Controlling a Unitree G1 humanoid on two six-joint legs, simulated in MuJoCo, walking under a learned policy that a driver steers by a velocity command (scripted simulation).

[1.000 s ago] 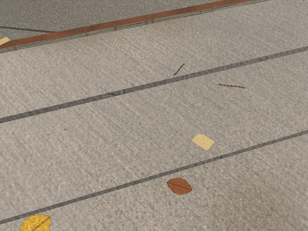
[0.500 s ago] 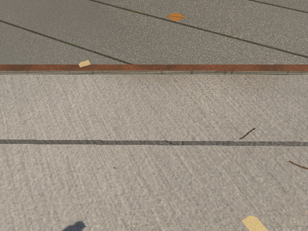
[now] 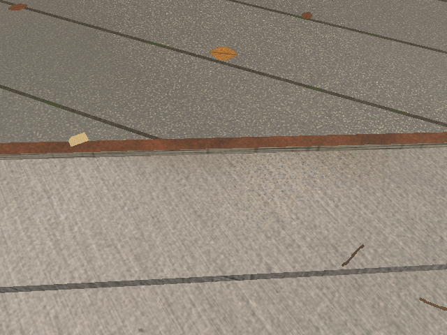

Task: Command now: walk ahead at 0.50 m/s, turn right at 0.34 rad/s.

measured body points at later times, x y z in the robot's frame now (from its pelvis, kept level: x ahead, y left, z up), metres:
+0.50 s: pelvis +0.21 -0.02 +0.03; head +0.24 -0.03 +0.48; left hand +0.28 +0.23 -0.09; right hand +0.29 -0.27 -0.11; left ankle +0.25 +0.12 -0.65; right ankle +0.26 -0.08 -0.71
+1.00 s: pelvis +0.24 +0.03 +0.04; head +0.27 +0.06 +0.48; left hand +0.28 +0.32 -0.09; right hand +0.43 -0.20 -0.06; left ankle +0.24 +0.10 -0.71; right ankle +0.28 -0.11 -0.64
